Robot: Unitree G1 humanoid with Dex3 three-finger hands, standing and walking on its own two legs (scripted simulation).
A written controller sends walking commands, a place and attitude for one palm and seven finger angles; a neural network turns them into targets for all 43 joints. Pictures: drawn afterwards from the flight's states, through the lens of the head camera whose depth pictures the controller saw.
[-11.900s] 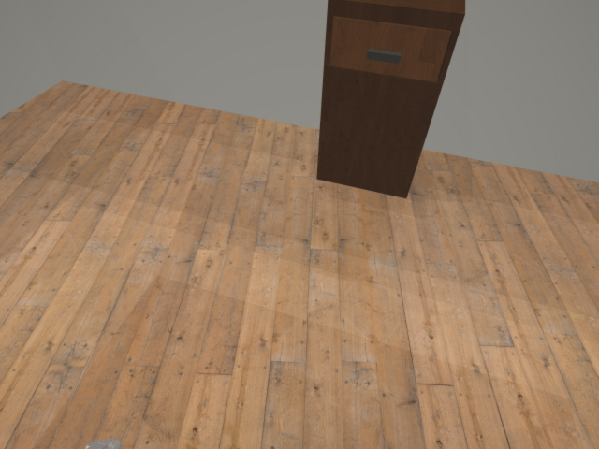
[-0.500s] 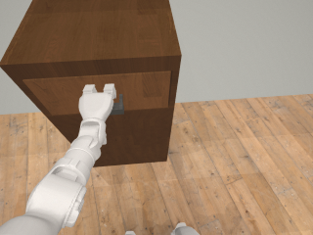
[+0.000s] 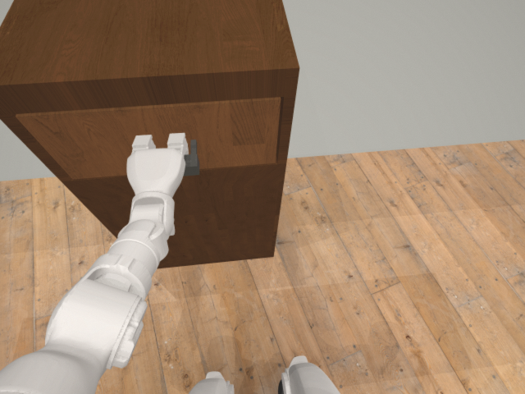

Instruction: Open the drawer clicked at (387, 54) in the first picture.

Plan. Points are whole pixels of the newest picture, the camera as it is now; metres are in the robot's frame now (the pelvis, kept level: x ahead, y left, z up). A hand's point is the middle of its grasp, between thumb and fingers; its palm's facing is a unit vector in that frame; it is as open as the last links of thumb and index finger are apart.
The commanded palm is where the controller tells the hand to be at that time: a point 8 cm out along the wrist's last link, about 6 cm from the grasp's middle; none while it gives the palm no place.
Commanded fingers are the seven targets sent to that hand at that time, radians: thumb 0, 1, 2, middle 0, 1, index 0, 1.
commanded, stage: lower the fingers behind the handle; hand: left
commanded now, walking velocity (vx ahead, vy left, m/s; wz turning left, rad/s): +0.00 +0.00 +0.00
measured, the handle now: (165, 157) +0.52 +0.15 -0.01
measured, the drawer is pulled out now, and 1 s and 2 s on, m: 0.00 0.00 0.03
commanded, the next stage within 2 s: close the thumb around the handle in 0.56 s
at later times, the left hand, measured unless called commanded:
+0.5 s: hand (170, 186) +0.47 +0.14 -0.03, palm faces -0.03 +0.00 -1.00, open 13.8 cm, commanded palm +0.45 +0.14 +0.02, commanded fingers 0.00 -0.50 0.30 -0.30 -1.20 -0.30 -1.20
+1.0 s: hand (170, 186) +0.47 +0.14 -0.03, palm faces -0.03 +0.00 -1.00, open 10.6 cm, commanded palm +0.45 +0.14 +0.02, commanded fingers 0.00 0.51 0.73 -0.37 -1.31 -0.37 -1.31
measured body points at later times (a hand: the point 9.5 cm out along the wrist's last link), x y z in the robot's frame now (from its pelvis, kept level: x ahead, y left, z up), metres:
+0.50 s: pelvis +0.00 +0.00 -0.01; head +0.12 -0.01 +0.43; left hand +0.47 +0.13 +0.02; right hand +0.03 -0.26 -0.15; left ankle -0.01 +0.10 -0.67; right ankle +0.02 -0.10 -0.67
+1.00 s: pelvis +0.01 -0.01 -0.01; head +0.12 -0.02 +0.43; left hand +0.47 +0.13 +0.02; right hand +0.04 -0.27 -0.15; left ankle -0.01 +0.10 -0.67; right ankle +0.02 -0.10 -0.67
